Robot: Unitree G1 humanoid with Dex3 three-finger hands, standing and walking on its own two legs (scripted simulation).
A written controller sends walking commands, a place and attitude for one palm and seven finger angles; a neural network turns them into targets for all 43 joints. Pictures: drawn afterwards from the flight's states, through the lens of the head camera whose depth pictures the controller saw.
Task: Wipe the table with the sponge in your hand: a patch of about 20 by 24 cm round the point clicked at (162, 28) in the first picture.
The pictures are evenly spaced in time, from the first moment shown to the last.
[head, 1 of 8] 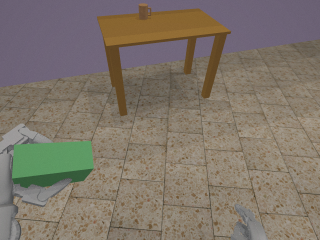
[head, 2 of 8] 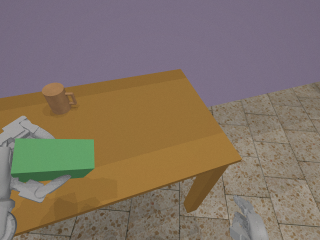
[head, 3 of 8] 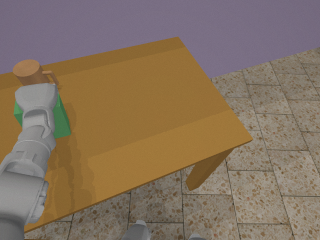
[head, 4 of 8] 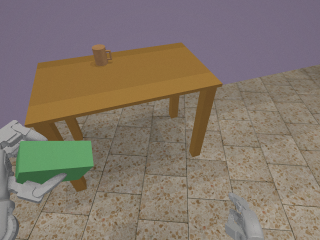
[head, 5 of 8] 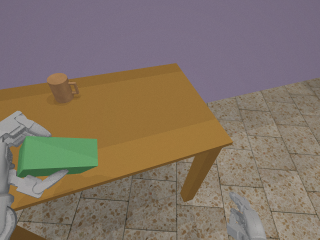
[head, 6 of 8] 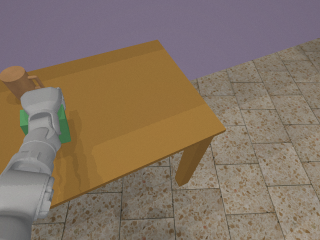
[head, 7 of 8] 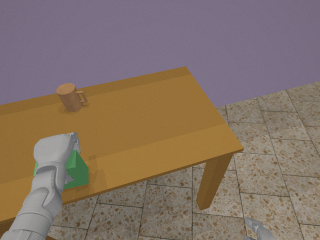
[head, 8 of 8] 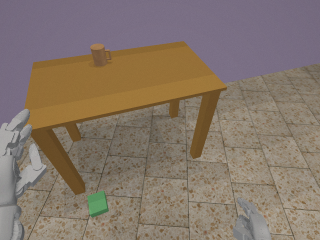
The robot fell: no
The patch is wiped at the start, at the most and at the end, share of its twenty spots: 0.00 1.00 1.00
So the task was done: no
